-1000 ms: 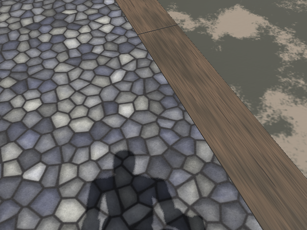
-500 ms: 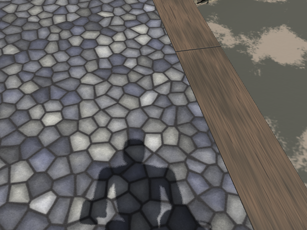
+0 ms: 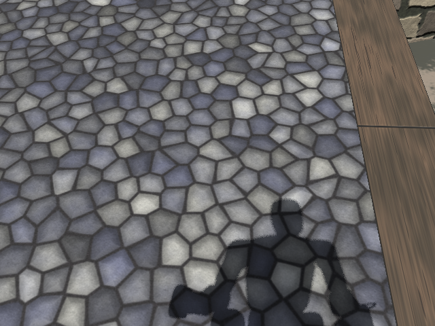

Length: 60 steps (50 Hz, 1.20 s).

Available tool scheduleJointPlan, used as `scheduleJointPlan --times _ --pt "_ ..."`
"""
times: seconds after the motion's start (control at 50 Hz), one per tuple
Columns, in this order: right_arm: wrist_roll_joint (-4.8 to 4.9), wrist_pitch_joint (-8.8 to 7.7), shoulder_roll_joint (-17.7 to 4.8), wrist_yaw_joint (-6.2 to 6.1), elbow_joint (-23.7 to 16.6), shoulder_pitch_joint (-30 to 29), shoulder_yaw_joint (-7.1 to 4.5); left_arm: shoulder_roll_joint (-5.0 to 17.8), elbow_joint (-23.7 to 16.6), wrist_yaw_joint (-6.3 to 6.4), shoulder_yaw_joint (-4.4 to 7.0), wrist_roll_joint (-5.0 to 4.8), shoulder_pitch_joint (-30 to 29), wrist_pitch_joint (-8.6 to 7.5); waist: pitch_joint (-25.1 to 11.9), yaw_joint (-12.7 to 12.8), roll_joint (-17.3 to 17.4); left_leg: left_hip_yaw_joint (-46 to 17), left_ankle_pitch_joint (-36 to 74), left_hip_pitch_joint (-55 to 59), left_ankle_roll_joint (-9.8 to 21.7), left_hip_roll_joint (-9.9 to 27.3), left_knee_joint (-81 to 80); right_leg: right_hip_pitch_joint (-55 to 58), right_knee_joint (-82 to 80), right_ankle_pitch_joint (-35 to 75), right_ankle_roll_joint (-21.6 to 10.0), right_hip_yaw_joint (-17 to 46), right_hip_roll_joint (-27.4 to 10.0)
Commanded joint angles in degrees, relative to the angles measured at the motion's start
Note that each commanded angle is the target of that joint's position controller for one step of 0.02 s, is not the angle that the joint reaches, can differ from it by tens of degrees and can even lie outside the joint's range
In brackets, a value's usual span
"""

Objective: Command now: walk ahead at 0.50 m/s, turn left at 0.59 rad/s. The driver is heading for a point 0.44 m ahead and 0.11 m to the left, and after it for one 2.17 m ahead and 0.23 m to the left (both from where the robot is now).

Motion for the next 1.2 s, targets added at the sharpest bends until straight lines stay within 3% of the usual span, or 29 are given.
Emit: scheduleJointPlan --times 0.02,0.1,0.16,0.26,0.3,0.34,0.36,0.38,0.4,0.42,0.44,0.46,0.48,0.52,0.56,0.68,0.8,0.86,0.88,0.9,0.92,0.94,0.96,0.98,1.0,1.02,1.04,1.1,1.2 --pt "-0.35 0.88 -1.4 1.28 -3.8 1.3 -0.05 5.9 -1.3 -0.31 1.47 -0.81 4.0 -1.95 -2.2 0.2 -8.1 -1.8 3.9 -9.1 -0.6 4.1 0.7 7.5 -13.8 12.8 -6.7 12.5 -16.6" --pt "-0.27 0.94 -0.8 2.2 -7.0 -6.7 0.55 6.2 0.1 -0.41 1.68 -0.73 6.6 -1.88 -0.3 1.3 -7.4 -0.2 11.4 -14.3 -1.7 4.9 -6.3 9.6 -15.3 16.1 -6.6 4.9 -15.5" --pt "-0.08 0.56 0.4 2.93 -8.9 -12.3 1.45 6.7 0.8 -0.43 1.83 -0.74 7.7 -1.72 0.9 2.5 -7.6 2.8 17.7 -11.3 -1.4 4.8 -17.1 9.6 -15.2 17.2 -5.3 -0.4 -14.1" --pt "-0.66 0.5 -0.1 3.44 -12.0 -18.8 1.79 9.2 2.7 0.29 2.45 -0.69 11.9 -0.6 2.5 4.3 -7.6 7.8 12.6 -7.9 1.5 3.2 -28.1 16.4 -12.0 24.7 -4.1 -4.5 -16.6" --pt "-1.05 0.57 -0.9 2.9 -12.0 -17.2 1.37 10.8 3.3 0.65 2.72 -0.57 12.5 0.3 0.5 3.1 -8.8 10.1 6.2 -3.0 3.6 -0.2 -30.2 19.4 -4.7 41.7 -3.3 -6.9 -17.0" --pt "-1.49 -0.1 -2.8 1.96 -8.9 -6.0 0.13 12.1 3.2 0.84 2.82 -0.78 12.2 1.41 -6.5 -2.0 -8.1 10.7 4.2 10.9 6.6 -4.8 -34.8 17.7 13.3 49.6 -2.5 -9.0 -16.4" --pt "-2.03 -0.47 -6.0 1.03 -5.8 4.2 -1.3 11.5 1.9 0.77 2.53 -0.65 11.5 1.57 -12.7 -6.5 -4.1 4.2 3.3 26.1 9.1 -1.6 -37.6 7.5 28.7 37.0 -0.7 -9.6 -15.1" --pt "-1.58 -0.38 -12.7 0.16 -6.3 4.9 -2.87 4.6 -2.5 -0.35 0.95 -1.03 13.2 1.24 -18.2 -3.3 9.6 -23.8 -1.4 44.4 15.4 16.5 -40.0 -17.2 48.0 -10.6 2.6 -9.0 -7.2" --pt "0.3 0.26 -14.1 -0.32 -7.8 7.1 -3.32 8.4 -4.9 -0.56 1.8 -0.45 7.3 0.93 -21.4 -6.0 6.2 -42.5 4.9 46.7 19.2 21.6 -47.9 -26.6 57.9 -21.0 3.8 2.6 -1.0" --pt "0.68 0.55 -12.6 -0.9 -6.3 6.0 -3.04 8.4 -6.4 -0.81 1.7 -0.7 2.3 0.54 -13.4 -5.5 1.2 -31.3 12.5 42.7 17.8 19.4 -47.8 -31.6 57.2 -15.0 3.1 6.4 -4.6" --pt "1.15 0.29 -9.5 -1.23 -5.6 3.7 -2.21 7.2 -6.0 -0.79 1.05 -0.98 2.8 -0.08 -7.6 -3.0 -1.0 -24.7 19.7 34.5 16.0 17.2 -48.1 -29.4 51.6 -10.7 2.8 6.3 -6.6" --pt "1.15 -0.1 -7.4 -1.4 -5.8 1.0 -1.57 7.2 -5.2 -0.71 1.11 -0.57 3.7 0.11 -4.6 -0.3 -2.8 -19.9 24.5 28.0 13.6 13.8 -49.1 -25.4 46.7 -9.6 2.9 6.5 -8.1" --pt "1.52 -0.47 -6.0 -1.52 -6.0 -1.0 -1.01 7.2 -4.9 -0.74 1.11 0.46 5.3 1.08 -3.8 2.0 -2.1 -16.9 27.5 23.2 12.8 11.4 -50.0 -21.5 44.3 -9.6 3.5 6.9 -8.6" --pt "1.7 -1.59 -5.0 -1.14 -6.2 -1.4 -0.5 6.8 -4.2 -1.18 1.11 1.2 7.4 2.95 -4.9 3.5 -1.6 -14.3 30.5 19.9 12.7 9.6 -51.5 -18.0 41.5 -9.2 4.4 6.2 -8.3" --pt "1.61 -2.28 -5.7 -0.92 -5.1 0.6 -0.62 5.6 -4.4 -1.63 0.88 1.01 6.0 3.61 -3.8 3.2 -1.5 -12.4 28.8 18.1 12.4 8.5 -53.8 -18.8 37.6 -5.4 4.8 5.3 -8.1" --pt "1.73 -2.99 -5.5 -0.94 -1.9 7.8 -0.19 5.1 -7.4 -2.04 0.63 0.58 -5.8 3.42 0.1 -1.1 0.0 -10.9 28.5 23.8 8.9 8.1 -56.0 -25.3 23.4 8.1 4.5 4.8 -7.8" --pt "0.86 -3.14 -6.1 -1.81 0.6 12.3 0.18 4.9 -10.7 -2.58 0.14 0.06 -14.6 2.53 2.6 -3.9 0.6 -10.7 34.2 31.4 8.2 10.2 -53.6 -25.4 13.0 8.6 1.8 3.2 -4.7" --pt "0.55 -3.24 -7.3 -2.38 1.1 10.1 0.17 5.8 -9.8 -2.24 0.52 -0.11 -10.1 1.95 1.9 -0.7 1.6 -9.4 46.9 31.3 6.1 10.9 -49.3 -15.5 8.1 3.3 -1.0 2.3 -1.7" --pt "0.42 -3.35 -8.0 -2.41 1.3 9.4 0.07 6.7 -8.2 -1.64 1.03 -0.19 -5.3 1.77 -0.7 1.4 2.0 -8.6 55.7 31.1 5.3 10.3 -44.0 -8.6 7.4 0.9 -2.1 1.5 0.6" --pt "0.45 -3.3 -8.2 -2.23 1.6 8.4 0.09 7.7 -5.5 -0.88 1.63 -0.13 3.1 1.34 -5.3 5.4 0.4 -6.5 58.9 29.7 4.3 8.2 -34.0 1.5 4.0 2.2 -3.4 0.8 1.9" --pt "0.77 -3.57 -6.7 -2.1 0.8 8.2 0.65 10.4 -3.5 -0.02 2.47 0.88 12.4 0.81 -11.5 9.3 -2.0 -5.1 46.4 20.7 3.5 6.0 -20.2 16.1 3.3 0.4 -5.8 7.9 -5.4" --pt "2.97 -3.67 -1.5 -1.78 -0.8 14.1 1.68 17.6 -3.3 0.22 4.28 2.14 17.7 0.77 -19.8 7.8 -15.1 -0.1 14.6 2.6 0.4 -4.2 2.9 31.7 0.3 -5.1 -13.3 35.1 -22.3" --pt "1.07 -3.66 -4.6 -1.86 0.0 13.6 1.09 14.5 -2.4 -0.69 3.67 -0.01 15.0 1.42 -18.7 6.0 -13.5 -4.5 -8.8 -4.6 1.1 -6.3 9.4 28.6 -7.1 -3.6 -14.6 48.3 -24.5" --pt "0.4 -3.32 -4.8 -1.72 -0.4 9.8 0.92 11.1 -3.1 -0.94 2.87 -0.94 8.7 1.66 -8.6 3.3 -8.3 -5.1 -4.9 -7.4 1.2 -2.3 10.5 19.6 -7.6 -7.7 -13.8 39.3 -22.8" --pt "0.15 -3.35 -4.2 -1.26 -0.9 6.4 1.38 7.6 -3.5 -1.24 1.99 -0.9 5.2 1.45 -3.9 2.8 -4.1 -4.2 -1.5 -7.0 1.2 0.1 7.1 12.7 -9.5 -5.7 -12.6 32.0 -20.1" --pt "0.12 -2.98 -3.2 -0.88 -1.2 5.0 1.53 6.2 -3.0 -1.2 1.47 -0.67 4.0 1.16 -1.4 1.6 -4.7 -3.1 -0.1 -5.8 1.1 2.0 3.7 8.5 -11.3 -2.8 -10.9 26.3 -17.1" --pt "-0.42 -2.29 -2.9 -0.57 -1.1 5.4 1.7 5.4 -2.1 -1.06 1.11 -0.81 3.8 0.82 -0.4 0.4 -6.3 -2.4 0.7 -3.7 0.5 3.2 1.1 5.2 -12.7 1.1 -9.6 22.3 -14.9" --pt "-0.68 -1.21 -1.6 0.18 -0.6 5.4 2.12 6.5 0.1 -1.36 1.34 -1.24 6.6 -0.62 -0.8 -0.5 -6.9 -0.1 3.7 -3.5 -0.8 4.3 -1.9 4.0 -15.1 10.6 -10.2 16.7 -13.2" --pt "-0.42 -1.26 -0.3 0.63 -4.2 -7.1 3.03 6.5 3.0 -1.55 1.28 -1.68 10.5 -0.8 1.9 1.8 -6.4 3.3 14.2 -9.7 -3.0 6.5 -16.5 7.1 -17.5 15.7 -9.3 10.0 -10.0"
Velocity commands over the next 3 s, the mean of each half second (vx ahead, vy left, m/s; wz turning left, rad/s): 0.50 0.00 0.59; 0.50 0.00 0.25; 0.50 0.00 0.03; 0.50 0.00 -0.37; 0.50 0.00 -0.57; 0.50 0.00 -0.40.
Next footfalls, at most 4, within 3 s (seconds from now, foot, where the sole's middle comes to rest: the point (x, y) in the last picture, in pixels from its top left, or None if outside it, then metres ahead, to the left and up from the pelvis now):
0.36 left None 0.31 0.14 -0.78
0.92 right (202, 265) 0.67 0.10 -0.78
1.44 left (120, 221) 0.85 0.39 -0.78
1.98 right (149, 151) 1.18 0.31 -0.78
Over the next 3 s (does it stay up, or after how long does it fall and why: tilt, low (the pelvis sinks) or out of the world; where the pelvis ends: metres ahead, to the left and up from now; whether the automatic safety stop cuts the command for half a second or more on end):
stays up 1.55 0.33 -0.01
